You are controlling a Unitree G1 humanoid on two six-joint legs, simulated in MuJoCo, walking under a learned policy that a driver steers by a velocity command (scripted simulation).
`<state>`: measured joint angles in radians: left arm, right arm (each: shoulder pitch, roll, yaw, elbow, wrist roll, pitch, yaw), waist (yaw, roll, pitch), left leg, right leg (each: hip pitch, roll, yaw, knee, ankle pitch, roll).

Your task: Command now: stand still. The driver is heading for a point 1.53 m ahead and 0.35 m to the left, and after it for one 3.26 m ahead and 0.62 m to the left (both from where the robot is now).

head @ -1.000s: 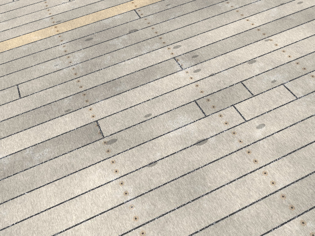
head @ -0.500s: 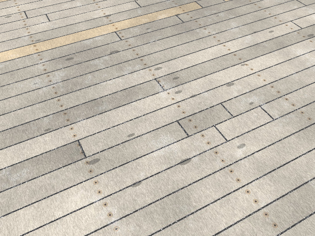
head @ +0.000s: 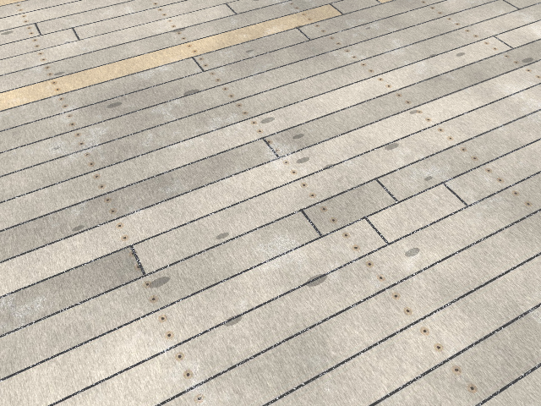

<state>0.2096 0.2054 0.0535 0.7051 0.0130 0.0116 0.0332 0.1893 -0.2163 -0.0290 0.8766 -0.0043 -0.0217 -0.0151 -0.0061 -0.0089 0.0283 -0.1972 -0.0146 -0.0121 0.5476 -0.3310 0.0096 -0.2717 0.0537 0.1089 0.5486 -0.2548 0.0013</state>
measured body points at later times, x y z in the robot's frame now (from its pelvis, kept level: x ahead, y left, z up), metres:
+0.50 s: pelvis +0.05 -0.02 +0.01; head +0.05 -0.04 +0.46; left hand +0.19 +0.24 -0.09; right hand +0.06 -0.30 -0.13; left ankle -0.02 +0.12 -0.73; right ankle +0.09 -0.17 -0.70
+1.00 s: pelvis +0.22 -0.07 +0.00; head +0.25 -0.05 +0.45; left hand +0.23 +0.23 -0.12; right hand +0.44 -0.27 -0.10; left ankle +0.31 +0.07 -0.70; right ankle +0.12 -0.18 -0.73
